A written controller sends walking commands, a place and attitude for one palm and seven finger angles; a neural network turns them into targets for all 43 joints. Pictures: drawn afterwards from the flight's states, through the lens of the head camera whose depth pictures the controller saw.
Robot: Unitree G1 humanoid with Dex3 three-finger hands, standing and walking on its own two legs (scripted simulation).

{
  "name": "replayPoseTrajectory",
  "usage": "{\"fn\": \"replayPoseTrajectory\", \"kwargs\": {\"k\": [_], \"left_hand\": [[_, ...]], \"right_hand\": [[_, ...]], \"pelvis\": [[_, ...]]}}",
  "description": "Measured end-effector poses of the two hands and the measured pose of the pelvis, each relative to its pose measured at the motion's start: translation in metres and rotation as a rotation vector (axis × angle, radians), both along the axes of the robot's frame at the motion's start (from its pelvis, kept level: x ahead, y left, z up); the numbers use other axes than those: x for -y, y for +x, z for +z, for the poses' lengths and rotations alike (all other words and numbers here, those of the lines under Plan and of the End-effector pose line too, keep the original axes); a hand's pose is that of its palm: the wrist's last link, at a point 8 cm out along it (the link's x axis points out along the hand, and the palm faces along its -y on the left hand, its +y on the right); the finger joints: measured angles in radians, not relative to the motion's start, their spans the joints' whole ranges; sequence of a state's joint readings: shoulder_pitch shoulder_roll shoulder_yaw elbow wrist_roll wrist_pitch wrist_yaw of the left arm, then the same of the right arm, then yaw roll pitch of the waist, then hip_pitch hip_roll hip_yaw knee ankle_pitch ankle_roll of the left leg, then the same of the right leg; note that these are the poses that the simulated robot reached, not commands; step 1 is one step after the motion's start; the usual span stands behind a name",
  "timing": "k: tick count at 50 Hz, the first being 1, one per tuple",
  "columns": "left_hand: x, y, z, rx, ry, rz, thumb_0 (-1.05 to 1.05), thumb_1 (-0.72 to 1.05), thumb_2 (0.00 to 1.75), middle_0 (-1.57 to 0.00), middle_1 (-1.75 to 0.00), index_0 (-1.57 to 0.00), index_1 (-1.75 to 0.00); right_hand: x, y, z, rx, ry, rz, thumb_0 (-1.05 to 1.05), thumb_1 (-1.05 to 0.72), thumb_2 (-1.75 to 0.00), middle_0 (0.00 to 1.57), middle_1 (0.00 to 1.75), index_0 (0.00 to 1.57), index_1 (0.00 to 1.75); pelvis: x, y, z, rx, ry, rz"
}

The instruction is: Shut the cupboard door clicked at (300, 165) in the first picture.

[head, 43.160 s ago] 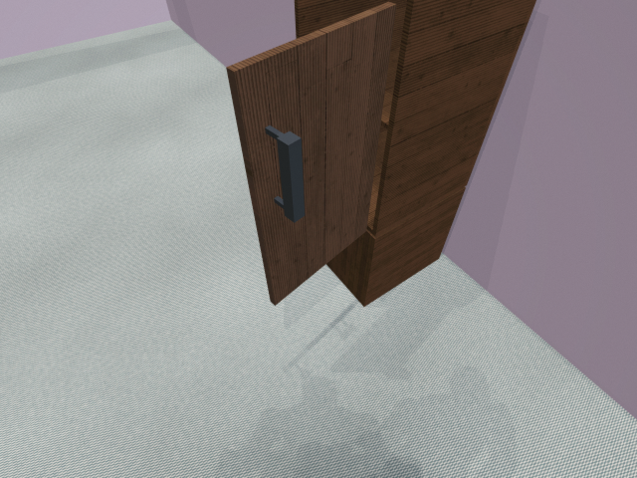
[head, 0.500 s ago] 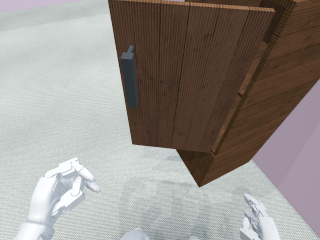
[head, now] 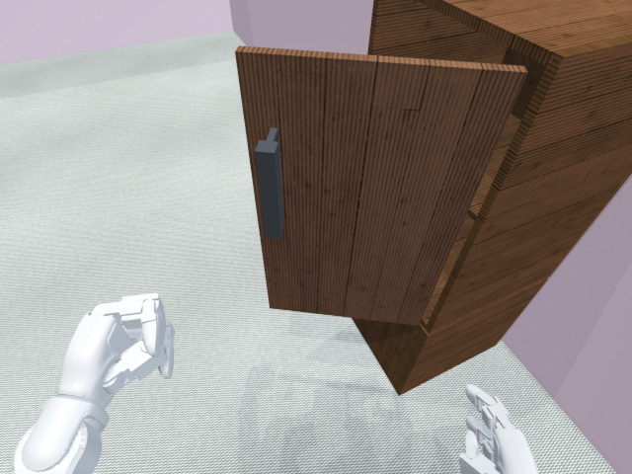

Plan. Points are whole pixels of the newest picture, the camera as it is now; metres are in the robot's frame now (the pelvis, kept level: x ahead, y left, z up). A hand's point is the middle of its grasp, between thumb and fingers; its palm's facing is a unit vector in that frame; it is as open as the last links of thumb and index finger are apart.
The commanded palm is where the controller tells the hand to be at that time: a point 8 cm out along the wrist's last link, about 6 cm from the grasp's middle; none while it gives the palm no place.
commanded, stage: raise the hand and make a fist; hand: left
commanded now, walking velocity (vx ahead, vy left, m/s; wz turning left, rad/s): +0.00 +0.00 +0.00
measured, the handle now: (273, 184) +0.50 +0.11 +0.10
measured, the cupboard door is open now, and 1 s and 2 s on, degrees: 57 57 57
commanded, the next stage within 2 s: bring the fist close to the handle in 0.40 s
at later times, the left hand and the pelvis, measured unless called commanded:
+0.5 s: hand (180, 349) +0.23 +0.17 +0.10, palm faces -0.02 -1.00 -0.06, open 3.1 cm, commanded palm +0.20 +0.22 +0.10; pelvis +0.00 -0.02 +0.01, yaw +0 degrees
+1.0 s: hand (240, 284) +0.31 +0.12 +0.10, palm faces -0.05 -1.00 -0.04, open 3.1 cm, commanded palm +0.29 +0.17 +0.10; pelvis +0.01 -0.03 +0.01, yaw -1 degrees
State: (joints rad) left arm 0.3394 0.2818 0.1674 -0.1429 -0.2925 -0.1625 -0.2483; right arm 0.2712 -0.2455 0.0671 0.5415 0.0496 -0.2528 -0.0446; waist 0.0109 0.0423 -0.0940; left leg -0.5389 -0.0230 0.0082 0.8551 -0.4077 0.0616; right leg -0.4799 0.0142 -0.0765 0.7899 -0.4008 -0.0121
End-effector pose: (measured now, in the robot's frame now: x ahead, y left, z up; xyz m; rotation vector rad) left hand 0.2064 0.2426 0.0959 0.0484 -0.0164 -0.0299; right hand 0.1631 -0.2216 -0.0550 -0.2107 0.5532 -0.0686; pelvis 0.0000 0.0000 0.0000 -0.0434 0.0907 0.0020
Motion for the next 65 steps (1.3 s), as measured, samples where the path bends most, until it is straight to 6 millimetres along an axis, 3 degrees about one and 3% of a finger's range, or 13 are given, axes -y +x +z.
{"fn": "replayPoseTrajectory", "kwargs": {"k": [14, 30, 38, 45, 65], "left_hand": [[0.012, 0.002, 0.002, -0.018, -0.003, 0.004, 0.01, 0.9, 0.9, -1.3, -1.5, -1.3, -1.5], [0.028, 0.005, 0.006, -0.004, 0.012, 0.009, 0.01, 0.9, 0.9, -1.3, -1.5, -1.3, -1.5], [0.053, 0.038, 0.007, 0.016, 0.003, -0.034, 0.01, 0.9, 0.9, -1.3, -1.5, -1.3, -1.5], [0.061, 0.07, 0.009, 0.006, -0.001, -0.022, 0.01, 0.9, 0.9, -1.3, -1.5, -1.3, -1.5], [0.1, 0.13, 0.006, 0.006, -0.01, -0.026, 0.01, 0.9, 0.9, -1.3, -1.5, -1.3, -1.5]], "right_hand": [[0.022, -0.005, 0.005, 0.008, -0.014, -0.034, 0.02, -0.9, -0.9, 0.21, 0.3, 0.2, 0.3], [0.031, -0.002, -0.002, 0.001, 0.009, -0.021, 0.02, -0.9, -0.9, 0.21, 0.3, 0.2, 0.3], [0.037, -0.004, -0.008, -0.024, 0.013, -0.028, 0.02, -0.9, -0.9, 0.21, 0.3, 0.2, 0.3], [0.046, -0.009, -0.008, -0.056, 0.023, -0.061, 0.02, -0.9, -0.9, 0.21, 0.3, 0.2, 0.3], [0.055, -0.022, -0.021, -0.181, 0.032, -0.103, 0.02, -0.9, -0.9, 0.2, 0.3, 0.2, 0.3]], "pelvis": [[0.01, 0.001, 0.006, 0.016, 0.013, -0.005], [0.023, 0.001, 0.005, 0.019, 0.022, 0.002], [0.028, 0.0, 0.005, 0.014, 0.031, 0.0], [0.033, 0.005, 0.008, 0.008, 0.041, -0.018], [0.036, 0.011, 0.01, -0.005, 0.05, -0.03]]}}
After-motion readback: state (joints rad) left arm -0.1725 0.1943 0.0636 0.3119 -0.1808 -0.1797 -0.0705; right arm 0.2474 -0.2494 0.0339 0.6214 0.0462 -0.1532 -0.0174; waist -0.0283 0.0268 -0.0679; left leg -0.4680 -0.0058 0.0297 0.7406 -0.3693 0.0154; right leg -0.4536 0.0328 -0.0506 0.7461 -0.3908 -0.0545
